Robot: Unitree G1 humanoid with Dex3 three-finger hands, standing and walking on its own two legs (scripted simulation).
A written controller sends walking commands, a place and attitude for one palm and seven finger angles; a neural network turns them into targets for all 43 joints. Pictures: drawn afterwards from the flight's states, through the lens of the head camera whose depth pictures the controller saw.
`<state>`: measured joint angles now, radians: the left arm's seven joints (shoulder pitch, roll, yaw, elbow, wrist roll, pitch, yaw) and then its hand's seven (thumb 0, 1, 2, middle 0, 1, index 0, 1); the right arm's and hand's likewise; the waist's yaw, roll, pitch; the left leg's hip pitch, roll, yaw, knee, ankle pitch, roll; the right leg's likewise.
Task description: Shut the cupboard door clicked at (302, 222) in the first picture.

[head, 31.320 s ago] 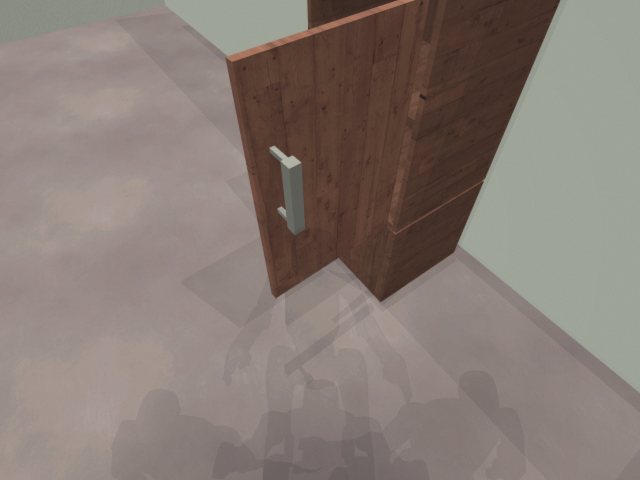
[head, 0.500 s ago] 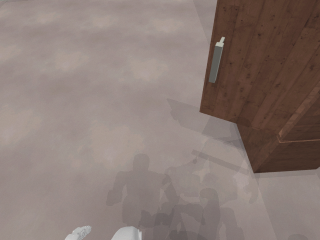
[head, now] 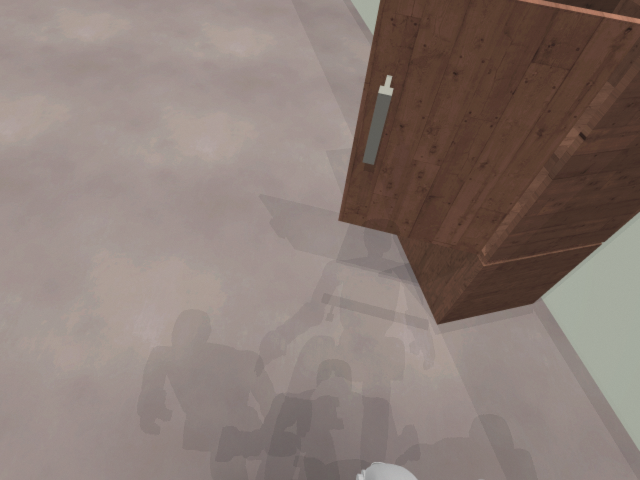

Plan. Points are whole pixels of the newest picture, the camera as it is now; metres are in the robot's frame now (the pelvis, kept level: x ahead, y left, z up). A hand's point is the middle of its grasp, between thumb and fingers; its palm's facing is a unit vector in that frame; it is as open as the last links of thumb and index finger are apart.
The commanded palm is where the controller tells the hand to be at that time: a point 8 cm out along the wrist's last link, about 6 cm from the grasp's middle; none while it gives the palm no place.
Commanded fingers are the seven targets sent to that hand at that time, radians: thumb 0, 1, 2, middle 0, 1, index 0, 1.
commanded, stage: turn to face it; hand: left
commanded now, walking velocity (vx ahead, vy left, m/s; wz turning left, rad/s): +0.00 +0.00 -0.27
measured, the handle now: (378, 121) +0.73 -0.05 +0.01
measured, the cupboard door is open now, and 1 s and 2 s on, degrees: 62 62 62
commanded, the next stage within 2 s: take the last steps up to it in 0.10 s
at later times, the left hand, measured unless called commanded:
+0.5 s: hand out of the picture +0.11 +0.15 -0.18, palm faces -0.09 -0.98 -0.17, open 7.4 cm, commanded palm none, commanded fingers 0.00 0.90 0.90 -0.20 -0.30 -0.20 -0.30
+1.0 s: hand (293, 351) +0.33 +0.06 -0.18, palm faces -0.26 -0.95 -0.20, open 7.4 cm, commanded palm none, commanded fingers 0.00 0.90 0.90 -0.20 -0.30 -0.20 -0.30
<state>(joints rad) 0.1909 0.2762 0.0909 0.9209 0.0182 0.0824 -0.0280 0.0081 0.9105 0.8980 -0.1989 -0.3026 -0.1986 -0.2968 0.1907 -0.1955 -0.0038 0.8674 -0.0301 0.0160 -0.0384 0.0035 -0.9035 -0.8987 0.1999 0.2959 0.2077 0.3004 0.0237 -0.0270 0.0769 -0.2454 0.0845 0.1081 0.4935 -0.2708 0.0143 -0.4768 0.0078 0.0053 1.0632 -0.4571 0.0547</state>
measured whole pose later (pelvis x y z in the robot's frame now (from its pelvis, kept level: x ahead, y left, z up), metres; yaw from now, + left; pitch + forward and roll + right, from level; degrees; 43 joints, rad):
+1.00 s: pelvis +0.19 -0.10 -0.02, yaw -13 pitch +1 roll +1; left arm 0.13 0.20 0.05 1.00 0.02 -0.01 -0.03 0.01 0.91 0.90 -0.20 -0.30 -0.20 -0.30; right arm 0.48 -0.14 -0.02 1.11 -0.03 -0.02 -0.02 0.00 -0.90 -0.90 0.20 0.30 0.21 0.30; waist -0.05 0.00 0.08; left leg -0.02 0.14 0.18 0.52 -0.46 -0.07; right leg -0.42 -0.04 -0.09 0.59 -0.18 -0.04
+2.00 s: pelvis +0.22 -0.10 +0.00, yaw -12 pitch +0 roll -3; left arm 0.19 0.21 0.04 1.01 0.01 0.06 0.01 0.00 0.91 0.90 -0.20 -0.30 -0.20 -0.30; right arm 0.31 -0.18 -0.04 1.06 -0.03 0.04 -0.03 0.00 -0.91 -0.90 0.20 0.30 0.21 0.30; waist -0.04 0.00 0.01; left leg -0.32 0.04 0.05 0.38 -0.09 0.04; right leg -0.17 -0.01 -0.03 0.58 -0.42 0.00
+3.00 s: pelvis +0.22 -0.09 -0.01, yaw -12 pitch +0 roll +0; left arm 0.25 0.17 -0.01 1.07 0.01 -0.02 0.05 0.00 0.91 0.90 -0.20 -0.30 -0.20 -0.30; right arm 0.27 -0.19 -0.01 1.05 -0.01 -0.01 -0.02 0.00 -0.91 -0.90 0.20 0.30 0.20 0.30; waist -0.01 0.04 0.05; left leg -0.27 0.03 0.07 0.58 -0.30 0.01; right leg -0.15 -0.05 -0.02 0.53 -0.37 0.04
